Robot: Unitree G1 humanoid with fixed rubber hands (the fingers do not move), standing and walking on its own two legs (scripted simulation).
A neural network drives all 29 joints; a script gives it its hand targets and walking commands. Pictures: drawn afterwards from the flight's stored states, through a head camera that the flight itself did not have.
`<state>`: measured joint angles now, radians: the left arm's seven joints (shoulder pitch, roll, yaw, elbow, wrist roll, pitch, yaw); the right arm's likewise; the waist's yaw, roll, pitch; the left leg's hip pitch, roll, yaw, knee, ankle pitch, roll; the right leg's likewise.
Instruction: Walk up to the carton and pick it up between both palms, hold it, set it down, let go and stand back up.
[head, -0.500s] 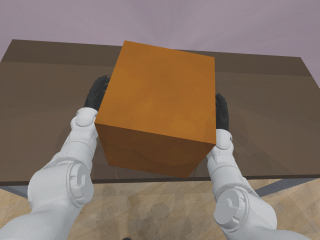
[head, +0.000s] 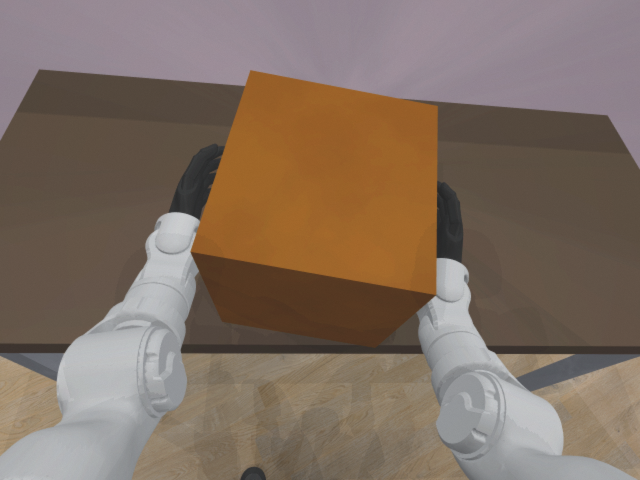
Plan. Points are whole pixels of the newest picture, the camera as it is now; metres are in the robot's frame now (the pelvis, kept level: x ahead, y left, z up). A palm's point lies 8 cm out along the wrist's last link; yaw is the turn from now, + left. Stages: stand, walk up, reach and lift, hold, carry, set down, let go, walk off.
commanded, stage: reach and lift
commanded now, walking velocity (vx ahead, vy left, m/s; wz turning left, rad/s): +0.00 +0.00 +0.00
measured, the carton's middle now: (319, 224) +0.44 +0.01 +0.01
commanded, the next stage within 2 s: none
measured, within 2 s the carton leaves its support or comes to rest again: neither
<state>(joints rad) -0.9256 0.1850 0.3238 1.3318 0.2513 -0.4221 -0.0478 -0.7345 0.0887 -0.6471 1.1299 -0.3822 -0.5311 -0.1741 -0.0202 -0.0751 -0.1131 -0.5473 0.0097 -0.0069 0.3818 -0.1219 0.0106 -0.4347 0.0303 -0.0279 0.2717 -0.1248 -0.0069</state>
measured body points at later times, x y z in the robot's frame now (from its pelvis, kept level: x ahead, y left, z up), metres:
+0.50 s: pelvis +0.01 +0.00 +0.00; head +0.06 +0.02 +0.44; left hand +0.45 +0.16 +0.05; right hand +0.41 -0.17 +0.05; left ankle +0.02 +0.10 -0.74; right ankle -0.02 -0.12 -0.74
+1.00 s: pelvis +0.00 +0.00 +0.01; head -0.02 +0.03 +0.45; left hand +0.42 +0.16 +0.13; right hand +0.39 -0.17 +0.14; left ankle +0.02 +0.10 -0.74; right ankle -0.02 -0.12 -0.74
